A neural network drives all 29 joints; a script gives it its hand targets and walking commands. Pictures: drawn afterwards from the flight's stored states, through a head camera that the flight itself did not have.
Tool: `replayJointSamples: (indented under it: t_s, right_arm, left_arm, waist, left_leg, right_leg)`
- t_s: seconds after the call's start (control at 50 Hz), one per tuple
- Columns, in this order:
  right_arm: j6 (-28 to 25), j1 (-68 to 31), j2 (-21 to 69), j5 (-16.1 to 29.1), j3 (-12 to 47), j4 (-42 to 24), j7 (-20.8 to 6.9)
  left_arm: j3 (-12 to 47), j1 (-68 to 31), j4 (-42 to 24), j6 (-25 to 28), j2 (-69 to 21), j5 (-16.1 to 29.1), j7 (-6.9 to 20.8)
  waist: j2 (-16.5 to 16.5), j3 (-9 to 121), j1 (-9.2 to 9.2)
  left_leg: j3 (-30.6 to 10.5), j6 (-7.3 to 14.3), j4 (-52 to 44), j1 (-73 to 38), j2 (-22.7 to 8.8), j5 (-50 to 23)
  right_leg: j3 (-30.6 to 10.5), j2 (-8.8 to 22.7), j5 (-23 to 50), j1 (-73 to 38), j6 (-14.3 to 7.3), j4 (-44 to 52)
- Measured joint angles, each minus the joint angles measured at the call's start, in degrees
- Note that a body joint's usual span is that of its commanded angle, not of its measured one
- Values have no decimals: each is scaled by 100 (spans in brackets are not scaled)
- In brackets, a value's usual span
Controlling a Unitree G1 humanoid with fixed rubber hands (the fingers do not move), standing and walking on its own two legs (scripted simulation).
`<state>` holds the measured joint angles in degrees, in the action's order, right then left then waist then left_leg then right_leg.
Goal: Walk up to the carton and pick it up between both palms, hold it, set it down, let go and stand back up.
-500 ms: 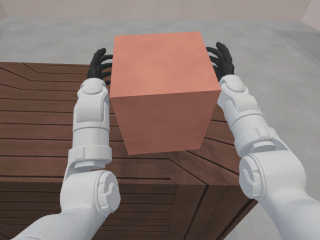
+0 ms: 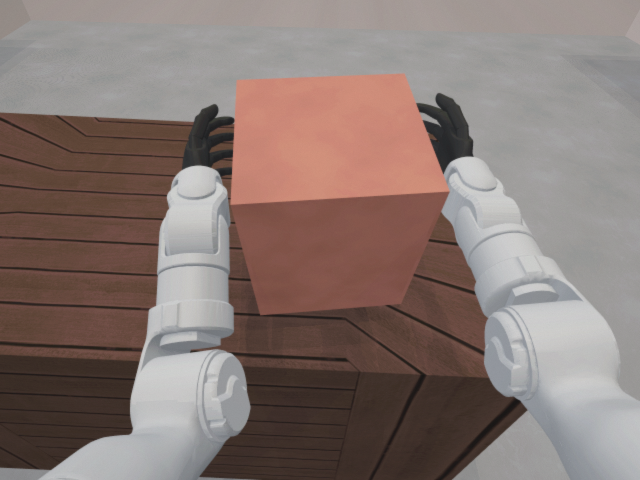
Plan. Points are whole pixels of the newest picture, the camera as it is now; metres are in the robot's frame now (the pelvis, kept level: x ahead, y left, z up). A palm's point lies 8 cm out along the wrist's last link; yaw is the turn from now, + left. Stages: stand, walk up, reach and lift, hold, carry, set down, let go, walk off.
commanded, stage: set down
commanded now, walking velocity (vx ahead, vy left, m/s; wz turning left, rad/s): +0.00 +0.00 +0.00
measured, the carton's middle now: (327, 203) +0.43 +0.03 +0.14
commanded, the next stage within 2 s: none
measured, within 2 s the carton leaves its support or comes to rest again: neither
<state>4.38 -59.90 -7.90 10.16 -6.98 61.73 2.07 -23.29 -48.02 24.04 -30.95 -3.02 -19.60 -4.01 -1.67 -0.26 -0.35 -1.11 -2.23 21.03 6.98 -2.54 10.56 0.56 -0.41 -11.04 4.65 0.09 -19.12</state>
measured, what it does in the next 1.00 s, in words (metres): stands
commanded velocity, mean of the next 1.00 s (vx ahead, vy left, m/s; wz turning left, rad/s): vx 0.00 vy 0.00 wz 0.00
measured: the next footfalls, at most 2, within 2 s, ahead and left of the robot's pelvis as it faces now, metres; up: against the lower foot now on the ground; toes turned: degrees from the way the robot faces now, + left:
none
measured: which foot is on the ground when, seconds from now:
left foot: down 0.00-1.00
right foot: down 0.00-1.00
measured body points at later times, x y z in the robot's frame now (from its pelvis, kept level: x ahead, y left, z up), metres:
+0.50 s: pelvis +0.01 +0.00 +0.00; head +0.00 +0.01 +0.45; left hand +0.42 +0.18 +0.19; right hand +0.47 -0.12 +0.19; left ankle +0.01 +0.14 -0.75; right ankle +0.00 -0.12 -0.75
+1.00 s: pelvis +0.02 -0.01 +0.00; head +0.02 -0.01 +0.45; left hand +0.42 +0.17 +0.17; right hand +0.48 -0.13 +0.17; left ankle +0.01 +0.14 -0.75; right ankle +0.00 -0.12 -0.75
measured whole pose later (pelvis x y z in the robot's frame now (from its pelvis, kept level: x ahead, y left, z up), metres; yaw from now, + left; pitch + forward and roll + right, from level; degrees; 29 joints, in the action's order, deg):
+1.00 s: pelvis +0.02 -0.01 +0.00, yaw +0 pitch +1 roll +0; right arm 3.0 -60.2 -10.3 3.5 -11.7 68.2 -4.7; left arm -26.5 -47.1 26.7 -26.8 -8.3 -19.6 -8.0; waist 0.4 1.6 -4.0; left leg -1.1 -2.9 21.0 10.1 -3.3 11.5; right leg 1.3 -1.0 -12.4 7.5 -0.6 -19.1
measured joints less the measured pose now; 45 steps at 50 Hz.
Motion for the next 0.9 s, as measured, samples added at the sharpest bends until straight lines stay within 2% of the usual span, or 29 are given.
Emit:
replayJointSamples:
  t_s: [0.3, 0.56, 0.9]
  right_arm:
    - [-70, -8, -100, -131, -231, 278, -331]
    - [-85, 20, -174, -250, -249, 363, -454]
    - [-142, 58, -214, -553, -372, 527, -616]
  left_arm:
    - [0, -1, 117, 106, -124, 0, -144]
    - [-51, 23, 136, 195, -266, 1, -276]
    - [-181, 154, 159, 355, -475, 0, -396]
  waist:
    - [2, -3, -81]
    - [64, 60, -234]
    - [169, 217, -304]
  left_leg:
    - [0, -4, 0, 1, -2, 41]
    - [0, -25, 0, 5, -6, 120]
    - [0, -72, -1, 269, -61, 101]
  right_leg:
    - [5, 0, -42, 1, 0, 0]
    - [15, -1, -131, 1, 0, 0]
    - [43, -51, -136, 259, -50, 0]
